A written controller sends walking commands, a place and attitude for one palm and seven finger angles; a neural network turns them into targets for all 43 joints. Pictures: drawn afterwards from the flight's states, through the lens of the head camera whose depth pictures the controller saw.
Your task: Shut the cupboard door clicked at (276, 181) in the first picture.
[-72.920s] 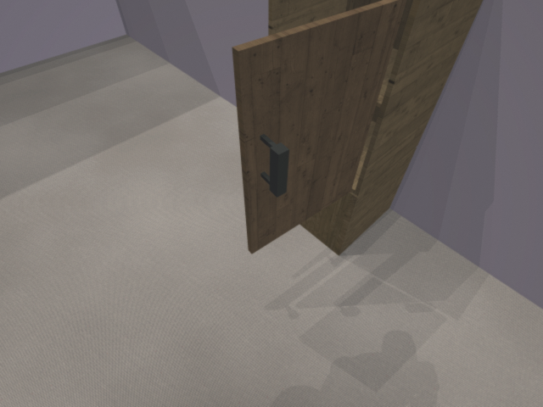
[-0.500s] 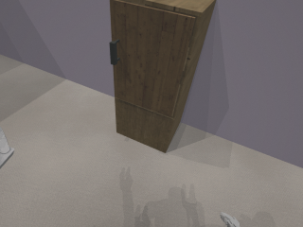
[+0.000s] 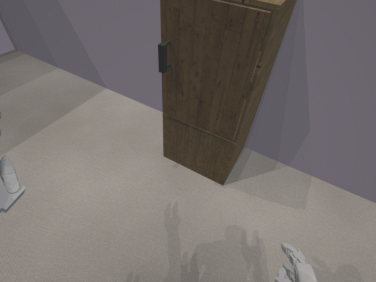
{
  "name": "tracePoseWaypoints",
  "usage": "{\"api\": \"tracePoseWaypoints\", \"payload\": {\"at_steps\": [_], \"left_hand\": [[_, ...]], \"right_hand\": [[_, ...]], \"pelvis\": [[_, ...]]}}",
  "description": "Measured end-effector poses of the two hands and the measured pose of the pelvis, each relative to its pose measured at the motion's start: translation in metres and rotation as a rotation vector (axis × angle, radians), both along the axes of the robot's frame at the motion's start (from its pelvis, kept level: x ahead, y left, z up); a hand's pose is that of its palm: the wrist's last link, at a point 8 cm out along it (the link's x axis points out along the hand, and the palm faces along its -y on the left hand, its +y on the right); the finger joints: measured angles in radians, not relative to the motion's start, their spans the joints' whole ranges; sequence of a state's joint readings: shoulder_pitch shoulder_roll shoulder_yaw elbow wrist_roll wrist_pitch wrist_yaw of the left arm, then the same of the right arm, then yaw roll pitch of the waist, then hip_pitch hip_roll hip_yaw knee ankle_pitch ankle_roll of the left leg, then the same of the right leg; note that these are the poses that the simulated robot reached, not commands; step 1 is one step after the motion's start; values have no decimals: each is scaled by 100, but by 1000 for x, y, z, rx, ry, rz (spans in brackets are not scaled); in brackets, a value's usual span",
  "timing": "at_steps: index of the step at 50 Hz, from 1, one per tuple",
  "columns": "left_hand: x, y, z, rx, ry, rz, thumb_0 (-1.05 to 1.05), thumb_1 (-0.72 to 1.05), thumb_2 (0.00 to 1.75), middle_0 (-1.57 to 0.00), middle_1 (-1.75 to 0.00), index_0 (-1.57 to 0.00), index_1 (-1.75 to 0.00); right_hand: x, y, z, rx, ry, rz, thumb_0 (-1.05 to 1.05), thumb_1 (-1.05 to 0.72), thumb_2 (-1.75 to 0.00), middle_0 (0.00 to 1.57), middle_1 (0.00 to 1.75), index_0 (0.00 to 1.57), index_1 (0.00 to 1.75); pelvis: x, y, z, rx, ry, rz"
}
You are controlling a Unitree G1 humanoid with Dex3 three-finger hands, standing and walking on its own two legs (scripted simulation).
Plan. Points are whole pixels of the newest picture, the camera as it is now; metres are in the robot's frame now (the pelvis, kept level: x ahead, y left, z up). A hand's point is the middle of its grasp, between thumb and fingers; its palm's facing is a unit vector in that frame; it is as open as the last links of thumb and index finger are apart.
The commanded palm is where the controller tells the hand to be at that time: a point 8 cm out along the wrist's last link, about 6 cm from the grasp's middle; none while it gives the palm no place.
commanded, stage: stop stepping back and stand still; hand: left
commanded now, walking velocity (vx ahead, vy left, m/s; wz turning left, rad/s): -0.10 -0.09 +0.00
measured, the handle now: (165, 56) +0.98 +0.14 +0.02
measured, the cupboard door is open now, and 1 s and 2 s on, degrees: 2 2 2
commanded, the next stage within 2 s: let the arm hang, fingers relaxed in 0.32 s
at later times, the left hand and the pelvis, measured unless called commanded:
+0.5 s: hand (41, 211) +0.22 +0.28 +0.09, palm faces +0.29 -0.82 -0.49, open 7.4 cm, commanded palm none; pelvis +0.00 +0.01 +0.00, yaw +2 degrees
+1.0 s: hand out of the picture -0.08 +0.22 -0.16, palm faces +0.04 -0.97 -0.23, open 7.3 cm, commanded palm none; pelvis -0.01 +0.03 +0.02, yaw +1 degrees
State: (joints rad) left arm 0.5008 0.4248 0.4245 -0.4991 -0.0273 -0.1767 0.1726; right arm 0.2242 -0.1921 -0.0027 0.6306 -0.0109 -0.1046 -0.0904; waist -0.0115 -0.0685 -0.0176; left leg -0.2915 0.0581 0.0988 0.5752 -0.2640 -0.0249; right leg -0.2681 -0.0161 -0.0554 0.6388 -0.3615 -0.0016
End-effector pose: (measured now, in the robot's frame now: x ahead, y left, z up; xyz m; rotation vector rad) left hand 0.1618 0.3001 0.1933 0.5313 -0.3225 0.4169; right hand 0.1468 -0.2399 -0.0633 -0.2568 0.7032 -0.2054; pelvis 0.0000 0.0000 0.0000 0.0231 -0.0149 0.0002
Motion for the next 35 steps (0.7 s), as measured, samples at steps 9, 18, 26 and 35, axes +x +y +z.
{"api": "tracePoseWaypoints", "payload": {"at_steps": [9,18,26,35], "left_hand": [[5,-13,7,45,95,-1,1,89,90,-21,-31,-21,-30],[1,-1,-6,-16,134,61,1,89,90,-21,-31,-21,-30],[19,13,-109,-151,534,26,0,90,90,-20,-31,-20,-30],[-99,-61,-316,-556,1427,26,1,91,90,-20,-30,-20,-29]], "right_hand": [[19,17,-7,112,11,46,1,-90,-90,20,30,21,30],[13,5,-13,65,74,15,1,-90,-90,20,30,21,30],[11,-2,-27,51,121,108,1,-90,-90,20,30,21,30],[-64,4,-46,45,386,28,1,-91,-90,20,30,20,30]], "pelvis": [[12,-10,6,-33,38,3],[16,-4,7,-26,20,14],[1,12,3,-30,29,29],[-13,18,5,-19,2,19]]}}
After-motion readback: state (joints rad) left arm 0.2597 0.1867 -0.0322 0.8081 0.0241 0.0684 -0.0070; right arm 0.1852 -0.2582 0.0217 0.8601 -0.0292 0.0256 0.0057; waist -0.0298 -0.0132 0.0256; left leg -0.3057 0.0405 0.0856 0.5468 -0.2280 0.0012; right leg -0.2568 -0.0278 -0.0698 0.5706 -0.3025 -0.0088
